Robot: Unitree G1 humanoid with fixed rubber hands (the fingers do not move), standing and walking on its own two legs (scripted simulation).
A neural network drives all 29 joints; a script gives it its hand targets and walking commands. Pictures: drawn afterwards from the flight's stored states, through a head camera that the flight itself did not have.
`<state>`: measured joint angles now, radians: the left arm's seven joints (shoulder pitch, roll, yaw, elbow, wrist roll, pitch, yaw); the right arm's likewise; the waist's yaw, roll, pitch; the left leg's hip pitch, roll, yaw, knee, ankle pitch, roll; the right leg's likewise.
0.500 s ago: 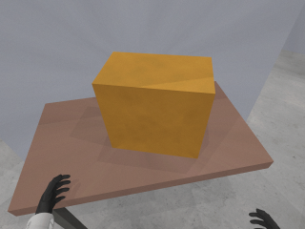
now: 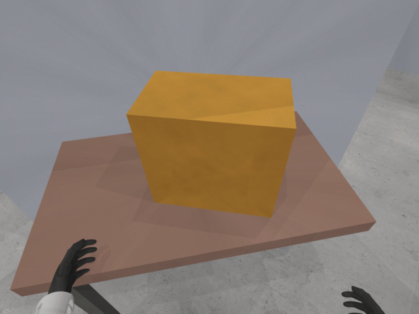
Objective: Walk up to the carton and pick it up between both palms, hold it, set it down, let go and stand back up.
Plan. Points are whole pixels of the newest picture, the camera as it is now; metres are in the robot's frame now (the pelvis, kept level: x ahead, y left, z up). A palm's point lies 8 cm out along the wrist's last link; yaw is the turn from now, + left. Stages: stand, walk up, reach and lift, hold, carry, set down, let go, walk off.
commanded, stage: stand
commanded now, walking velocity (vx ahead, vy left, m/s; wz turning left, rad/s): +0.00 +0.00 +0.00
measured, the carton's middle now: (215, 146) +0.47 -0.03 +0.06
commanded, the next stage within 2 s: none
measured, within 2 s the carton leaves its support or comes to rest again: neither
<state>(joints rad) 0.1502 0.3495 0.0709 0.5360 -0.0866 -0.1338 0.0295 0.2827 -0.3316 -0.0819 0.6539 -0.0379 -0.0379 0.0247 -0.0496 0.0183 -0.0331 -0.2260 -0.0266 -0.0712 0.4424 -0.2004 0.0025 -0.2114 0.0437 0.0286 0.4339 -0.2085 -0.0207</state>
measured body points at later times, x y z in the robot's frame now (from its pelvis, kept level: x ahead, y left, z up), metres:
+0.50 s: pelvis +0.00 +0.00 +0.00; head -0.01 +0.00 +0.45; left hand +0.22 +0.28 -0.02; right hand +0.12 -0.29 -0.09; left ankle +0.02 +0.12 -0.74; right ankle +0.02 -0.10 -0.74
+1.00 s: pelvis +0.00 +0.01 +0.00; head +0.00 +0.01 +0.45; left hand +0.22 +0.28 -0.02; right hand +0.12 -0.29 -0.09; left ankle +0.02 +0.12 -0.74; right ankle +0.02 -0.10 -0.74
